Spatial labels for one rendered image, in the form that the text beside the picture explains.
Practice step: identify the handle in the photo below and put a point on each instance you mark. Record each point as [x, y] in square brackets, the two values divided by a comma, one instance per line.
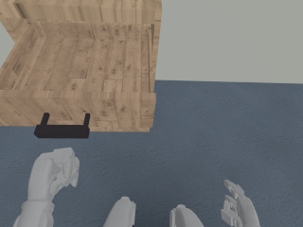
[44, 131]

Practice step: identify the cabinet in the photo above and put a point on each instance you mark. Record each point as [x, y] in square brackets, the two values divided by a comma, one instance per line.
[15, 14]

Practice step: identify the left robot hand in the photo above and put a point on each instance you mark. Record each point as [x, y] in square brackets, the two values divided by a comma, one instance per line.
[61, 164]

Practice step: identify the drawer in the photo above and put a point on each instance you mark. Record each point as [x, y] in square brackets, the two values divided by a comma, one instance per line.
[72, 69]

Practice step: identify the right robot thigh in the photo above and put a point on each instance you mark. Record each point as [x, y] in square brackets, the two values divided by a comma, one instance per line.
[183, 217]

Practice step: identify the right robot hand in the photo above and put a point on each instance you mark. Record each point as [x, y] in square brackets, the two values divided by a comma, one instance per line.
[243, 211]

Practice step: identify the left robot thigh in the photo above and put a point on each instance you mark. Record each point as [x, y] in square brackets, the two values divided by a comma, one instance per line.
[121, 215]

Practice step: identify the left robot forearm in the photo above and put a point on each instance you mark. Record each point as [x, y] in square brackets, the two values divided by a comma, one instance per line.
[35, 213]

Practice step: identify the robot thigh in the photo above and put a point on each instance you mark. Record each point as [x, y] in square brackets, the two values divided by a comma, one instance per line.
[121, 215]
[183, 217]

